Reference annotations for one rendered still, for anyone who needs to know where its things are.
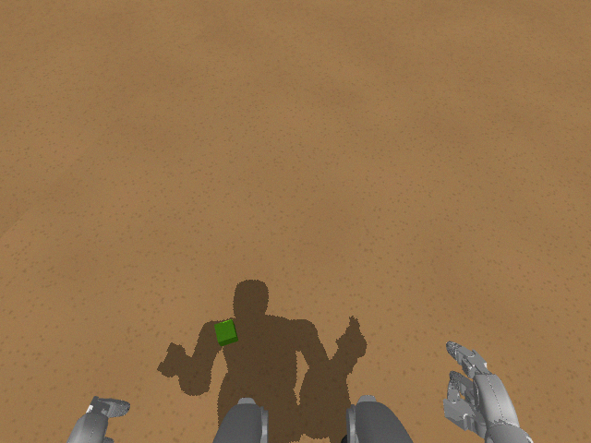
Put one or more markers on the left robot hand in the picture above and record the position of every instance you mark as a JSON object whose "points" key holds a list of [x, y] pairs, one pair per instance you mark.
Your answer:
{"points": [[92, 426]]}

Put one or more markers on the cube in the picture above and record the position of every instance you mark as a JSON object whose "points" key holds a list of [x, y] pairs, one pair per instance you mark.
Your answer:
{"points": [[225, 332]]}

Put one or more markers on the right robot arm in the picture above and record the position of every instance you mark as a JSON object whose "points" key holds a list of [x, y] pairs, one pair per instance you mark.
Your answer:
{"points": [[507, 434]]}

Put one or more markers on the right robot hand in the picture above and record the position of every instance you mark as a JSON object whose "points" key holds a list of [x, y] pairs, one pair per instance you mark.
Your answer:
{"points": [[487, 402]]}

